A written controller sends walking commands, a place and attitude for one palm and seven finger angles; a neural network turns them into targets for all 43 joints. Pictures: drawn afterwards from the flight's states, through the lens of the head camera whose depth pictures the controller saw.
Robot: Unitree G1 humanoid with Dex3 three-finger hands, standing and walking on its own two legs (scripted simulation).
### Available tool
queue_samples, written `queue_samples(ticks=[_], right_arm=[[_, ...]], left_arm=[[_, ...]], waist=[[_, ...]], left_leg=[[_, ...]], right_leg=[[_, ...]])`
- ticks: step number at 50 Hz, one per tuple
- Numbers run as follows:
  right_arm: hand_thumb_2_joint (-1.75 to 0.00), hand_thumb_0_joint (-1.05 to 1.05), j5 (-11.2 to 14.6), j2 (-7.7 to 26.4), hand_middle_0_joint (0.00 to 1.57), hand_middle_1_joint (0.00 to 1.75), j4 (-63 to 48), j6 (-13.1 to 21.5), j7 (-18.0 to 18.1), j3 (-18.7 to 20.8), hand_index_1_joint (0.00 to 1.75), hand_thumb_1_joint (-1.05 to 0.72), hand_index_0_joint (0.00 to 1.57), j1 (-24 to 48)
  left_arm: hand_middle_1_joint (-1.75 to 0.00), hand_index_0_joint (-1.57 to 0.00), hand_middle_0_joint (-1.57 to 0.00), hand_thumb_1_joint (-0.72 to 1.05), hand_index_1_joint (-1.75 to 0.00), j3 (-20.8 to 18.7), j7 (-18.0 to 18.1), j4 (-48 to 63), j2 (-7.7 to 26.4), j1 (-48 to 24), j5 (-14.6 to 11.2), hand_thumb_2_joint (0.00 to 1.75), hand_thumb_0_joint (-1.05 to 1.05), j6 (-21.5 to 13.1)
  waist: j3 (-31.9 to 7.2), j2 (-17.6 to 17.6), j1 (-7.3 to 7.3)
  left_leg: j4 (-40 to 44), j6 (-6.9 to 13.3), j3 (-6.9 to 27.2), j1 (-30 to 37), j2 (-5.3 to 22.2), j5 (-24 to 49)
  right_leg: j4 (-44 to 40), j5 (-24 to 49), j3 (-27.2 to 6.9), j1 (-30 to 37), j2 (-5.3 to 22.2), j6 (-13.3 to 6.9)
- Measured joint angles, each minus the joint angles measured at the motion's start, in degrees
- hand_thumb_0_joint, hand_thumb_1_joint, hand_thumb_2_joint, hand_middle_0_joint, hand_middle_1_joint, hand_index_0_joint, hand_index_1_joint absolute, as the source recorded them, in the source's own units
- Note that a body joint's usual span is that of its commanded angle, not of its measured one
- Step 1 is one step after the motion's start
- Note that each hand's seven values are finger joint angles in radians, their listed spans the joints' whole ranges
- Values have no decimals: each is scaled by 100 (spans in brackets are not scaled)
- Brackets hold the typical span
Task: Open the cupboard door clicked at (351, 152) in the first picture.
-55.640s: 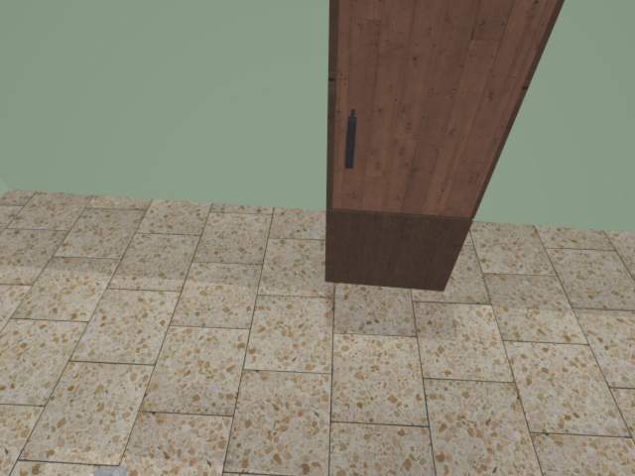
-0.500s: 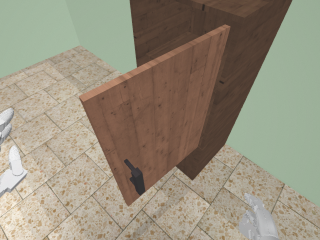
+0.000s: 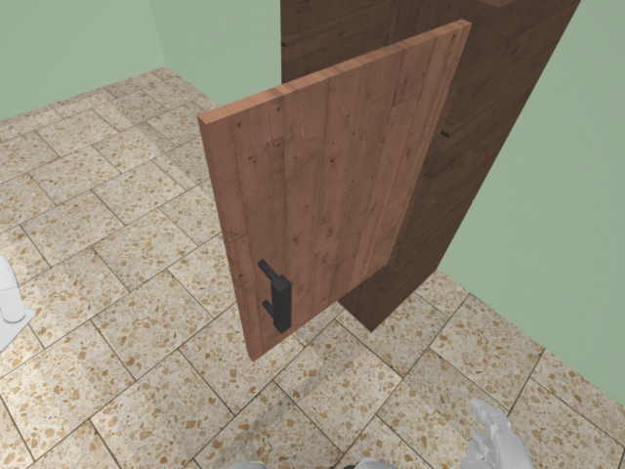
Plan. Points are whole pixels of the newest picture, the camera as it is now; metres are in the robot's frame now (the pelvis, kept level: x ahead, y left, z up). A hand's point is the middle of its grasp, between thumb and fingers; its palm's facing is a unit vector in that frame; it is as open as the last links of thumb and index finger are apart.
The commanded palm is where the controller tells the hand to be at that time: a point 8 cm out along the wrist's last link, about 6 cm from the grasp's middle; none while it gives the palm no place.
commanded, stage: step back with the hand held close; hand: left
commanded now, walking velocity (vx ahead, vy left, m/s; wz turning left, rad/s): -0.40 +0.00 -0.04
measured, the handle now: (273, 297) +0.37 +0.08 -0.06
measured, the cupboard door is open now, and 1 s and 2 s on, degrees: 86 86 86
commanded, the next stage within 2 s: stop stepping back and stand still in 0.58 s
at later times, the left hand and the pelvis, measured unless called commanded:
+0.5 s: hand out of the picture +0.15 +0.27 +0.19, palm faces +0.47 -0.76 -0.44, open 7.5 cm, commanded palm +0.10 +0.29 +0.19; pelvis -0.05 -0.01 +0.02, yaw -2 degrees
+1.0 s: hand out of the picture +0.06 +0.20 +0.18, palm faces +0.27 -0.80 -0.53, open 7.5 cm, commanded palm +0.02 +0.25 +0.19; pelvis -0.16 -0.04 +0.02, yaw -6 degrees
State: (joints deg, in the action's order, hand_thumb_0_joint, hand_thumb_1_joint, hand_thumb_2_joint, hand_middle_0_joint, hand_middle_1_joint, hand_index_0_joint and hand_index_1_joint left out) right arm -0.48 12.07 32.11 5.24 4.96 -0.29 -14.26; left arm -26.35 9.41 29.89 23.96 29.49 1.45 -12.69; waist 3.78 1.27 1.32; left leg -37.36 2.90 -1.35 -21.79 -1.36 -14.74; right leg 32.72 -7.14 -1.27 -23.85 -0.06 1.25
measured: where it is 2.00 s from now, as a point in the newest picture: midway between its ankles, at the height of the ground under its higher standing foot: outside the picture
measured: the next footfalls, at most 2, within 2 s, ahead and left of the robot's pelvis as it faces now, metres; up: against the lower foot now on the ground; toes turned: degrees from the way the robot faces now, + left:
right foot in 0.58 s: -0.15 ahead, -0.11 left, +0.00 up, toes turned -7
left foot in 0.76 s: +0.01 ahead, +0.06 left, +0.00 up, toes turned -4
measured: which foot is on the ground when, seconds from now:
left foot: down 0.00-0.62, up 0.64-0.74, down 0.76-0.94, up 0.96-1.00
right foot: down 0.00-0.28, up 0.30-0.56, down 0.58-1.00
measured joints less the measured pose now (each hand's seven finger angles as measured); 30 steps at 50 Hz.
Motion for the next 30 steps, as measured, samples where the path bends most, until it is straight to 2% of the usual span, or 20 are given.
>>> queue_samples(ticks=[2, 5, 8, 12, 14, 15, 17, 19, 20, 22, 25, 27, 29, 30], right_arm=[[-90, 1, -16, 4, 20, 30, 13, 33, -11, 18, 30, -90, 20, -35], [-90, 1, -56, 18, 20, 30, 68, 50, -27, 48, 30, -90, 20, 45], [-90, 1, -42, 41, 20, 30, 171, 23, -76, 102, 30, -90, 20, 203], [-90, 1, -4, 46, 20, 30, 274, -84, -143, 142, 30, -90, 20, 465], [-90, 1, 6, 35, 20, 30, 217, -115, -121, 140, 30, -90, 20, 522], [-90, 1, -20, 50, 20, 30, 164, -90, -88, 149, 30, -90, 20, 523], [-90, 1, -134, -14, 20, 30, 178, 44, -16, 209, 30, -90, 20, 490], [-90, 1, -156, -141, 20, 30, 295, 152, -25, 234, 30, -90, 20, 432], [-90, 1, -170, -194, 20, 30, 358, 199, -37, 220, 30, -90, 20, 400], [-90, 1, -147, -276, 20, 30, 477, 282, -92, 164, 30, -90, 20, 352], [-90, 1, -149, -337, 20, 30, 592, 359, -158, 47, 30, -90, 20, 404], [-90, 1, -171, -359, 20, 30, 607, 358, -198, -15, 30, -90, 20, 543], [-90, 1, -175, -402, 20, 30, 524, 282, -236, -83, 30, -90, 20, 745], [-90, 1, -166, -403, 20, 30, 484, 234, -244, -111, 30, -90, 20, 864]], left_arm=[[-30, -21, -21, 88, -30, -96, -16, 9, 52, 29, 38, 90, 2, -50], [-30, -21, -21, 88, -30, -217, -14, 38, 13, 46, 46, 90, 2, -97], [-30, -21, -21, 88, -30, -143, -32, 33, -114, -59, -6, 90, 2, -99], [-30, -21, -21, 88, -30, 55, -14, 134, -97, -105, -123, 90, 2, -58], [-30, -21, -21, 88, -30, 58, -24, 209, 3, -13, -140, 90, 2, -62], [-30, -21, -21, 88, -30, 45, -28, 237, 31, 31, -111, 90, 2, -69], [-30, -21, -22, 88, -30, -8, 2, 293, 108, 101, -66, 90, 2, -67], [-30, -21, -22, 88, -30, -102, 36, 297, 155, 192, -114, 90, 2, -90], [-30, -21, -22, 88, -30, -133, 76, 294, 140, 249, -154, 90, 2, -84], [-30, -21, -22, 88, -30, -134, 132, 274, 56, 323, -239, 90, 2, -19], [-30, -21, -21, 89, -30, 11, 147, 188, -126, 200, -329, 90, 2, 126], [-30, -20, -21, 89, -30, 123, 103, 114, -160, 13, -383, 90, 2, 196], [-30, -20, -21, 89, -30, 116, 27, 113, -11, -123, -418, 90, 2, 203], [-30, -20, -21, 89, -30, 107, -22, 109, 72, -174, -425, 90, 2, 169]], waist=[[12, 6, -17], [70, -20, -110], [66, -20, -161], [110, 106, -68], [125, 164, -34], [143, 73, -4], [149, -112, 48], [42, -139, -33], [-49, -142, -86], [-252, -131, -221], [-437, -135, -370], [-455, -136, -408], [-398, -3, -431], [-333, 17, -421]], left_leg=[[-111, -3, 37, -50, -25, -45], [-307, -27, 13, -128, 15, -142], [-488, -66, 10, -287, 9, -607], [-346, -165, 20, -407, -70, -604], [-159, -66, -37, -426, -58, -209], [-95, 6, -10, -454, 23, 101], [7, 50, 137, -491, 172, 570], [224, -3, 180, -447, 261, 583], [384, -29, 169, -424, 304, 635], [775, -84, 85, -369, 386, 840], [1349, -134, -80, -311, 475, 1212], [1605, -176, -179, -354, 515, 1449], [1603, -232, -369, -520, 518, 1585], [1481, -263, -444, -635, 564, 1592]], right_leg=[[168, -188, -117, -22, -50, 38], [370, -242, -153, -117, -102, -39], [344, -205, -169, -211, -100, -24], [97, 39, -158, -267, -1, 7], [92, -28, -180, -342, 4, 13], [371, -309, -174, -423, -104, 25], [1568, -1064, -202, -512, -424, -1], [2440, -1555, -171, -357, -604, -30], [2530, -1764, -109, -175, -620, -36], [2193, -2041, 34, 294, -549, -55], [1063, -2178, 170, 1057, -403, -104], [118, -1895, 198, 1495, -331, -160], [-800, -1169, 120, 1794, -177, -248], [-988, -1346, 54, 1834, -172, -263]])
